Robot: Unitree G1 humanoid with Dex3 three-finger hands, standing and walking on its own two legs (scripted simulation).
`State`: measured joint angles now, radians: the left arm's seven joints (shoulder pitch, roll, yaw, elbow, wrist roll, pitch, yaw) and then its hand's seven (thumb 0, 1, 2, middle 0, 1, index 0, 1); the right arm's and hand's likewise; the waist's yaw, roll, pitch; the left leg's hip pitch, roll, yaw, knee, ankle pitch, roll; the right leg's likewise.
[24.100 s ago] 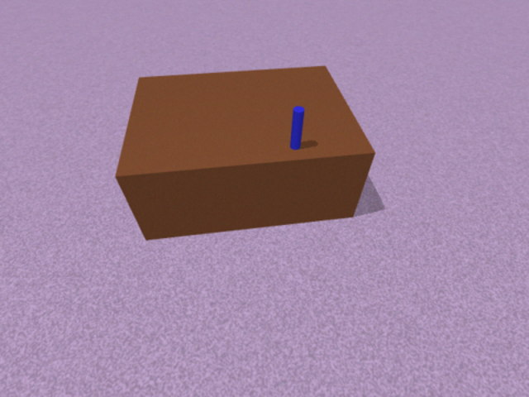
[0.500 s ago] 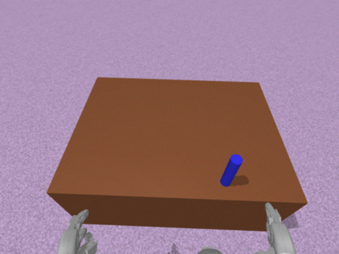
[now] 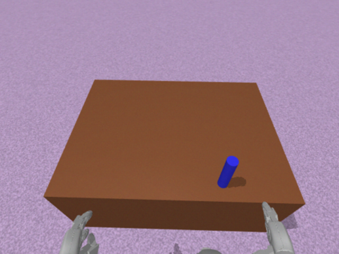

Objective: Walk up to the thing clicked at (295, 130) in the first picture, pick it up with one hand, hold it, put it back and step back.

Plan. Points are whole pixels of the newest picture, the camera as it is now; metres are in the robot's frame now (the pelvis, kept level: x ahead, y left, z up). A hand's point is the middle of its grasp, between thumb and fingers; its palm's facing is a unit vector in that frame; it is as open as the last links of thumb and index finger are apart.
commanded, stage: home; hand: right
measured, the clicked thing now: (227, 173) +0.43 -0.21 -0.22
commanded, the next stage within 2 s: stand in 0.88 s
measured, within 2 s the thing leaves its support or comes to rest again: neither
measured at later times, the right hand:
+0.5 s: hand out of the picture +0.05 -0.25 -0.11, palm faces -0.03 +0.93 -0.37, open 17.5 cm
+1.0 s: hand out of the picture +0.05 -0.25 -0.11, palm faces -0.03 +0.94 -0.35, open 17.6 cm
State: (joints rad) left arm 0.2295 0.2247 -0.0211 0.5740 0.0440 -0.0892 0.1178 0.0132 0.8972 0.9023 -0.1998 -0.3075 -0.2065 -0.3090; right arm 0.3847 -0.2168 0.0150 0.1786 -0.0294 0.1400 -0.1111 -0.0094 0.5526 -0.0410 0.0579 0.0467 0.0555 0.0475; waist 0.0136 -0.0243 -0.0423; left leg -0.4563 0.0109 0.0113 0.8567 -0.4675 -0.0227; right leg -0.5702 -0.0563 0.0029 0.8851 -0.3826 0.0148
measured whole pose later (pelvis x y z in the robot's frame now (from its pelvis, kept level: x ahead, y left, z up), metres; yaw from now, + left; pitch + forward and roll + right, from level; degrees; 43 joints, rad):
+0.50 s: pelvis +0.01 +0.00 +0.04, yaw +0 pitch -3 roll +0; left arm 0.17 0.33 0.01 1.05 0.02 0.01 0.00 0.01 0.90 0.90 -0.20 -0.31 -0.21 -0.31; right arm 0.26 -0.33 0.00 1.00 -0.03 0.00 -0.02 -0.01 0.55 -0.04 0.06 0.05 0.06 0.05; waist 0.01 -0.02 0.04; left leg -0.14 0.05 0.00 0.50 -0.31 -0.04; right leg -0.23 -0.02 -0.03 0.50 -0.22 0.01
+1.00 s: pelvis +0.00 +0.00 +0.05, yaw +0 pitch -4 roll +0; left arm 0.13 0.34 0.00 1.16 0.02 0.00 0.00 0.01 0.90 0.90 -0.20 -0.31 -0.21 -0.31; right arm 0.17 -0.33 0.01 1.12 -0.02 0.00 -0.01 0.00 0.56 -0.03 0.06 0.04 0.06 0.04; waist 0.02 -0.01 0.04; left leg -0.07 0.04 0.01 0.37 -0.23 -0.03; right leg -0.16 -0.02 -0.02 0.37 -0.14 0.01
